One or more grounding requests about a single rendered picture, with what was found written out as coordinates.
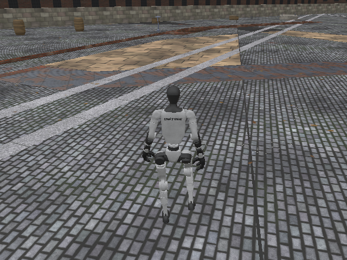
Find robot right hand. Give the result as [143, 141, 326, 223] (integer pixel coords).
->
[192, 157, 205, 171]

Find robot left shin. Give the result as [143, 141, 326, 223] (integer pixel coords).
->
[159, 181, 168, 216]

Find left robot upper arm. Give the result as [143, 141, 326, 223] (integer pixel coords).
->
[148, 109, 162, 139]

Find left robot foot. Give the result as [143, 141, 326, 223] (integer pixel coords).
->
[162, 210, 170, 224]

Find robot left hand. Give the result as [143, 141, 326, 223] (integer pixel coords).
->
[142, 151, 155, 162]

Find right robot forearm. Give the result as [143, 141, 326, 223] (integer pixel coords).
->
[193, 132, 204, 158]

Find right robot upper arm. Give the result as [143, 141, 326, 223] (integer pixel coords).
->
[185, 109, 198, 140]

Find left robot forearm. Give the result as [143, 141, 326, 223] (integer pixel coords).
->
[143, 131, 153, 153]

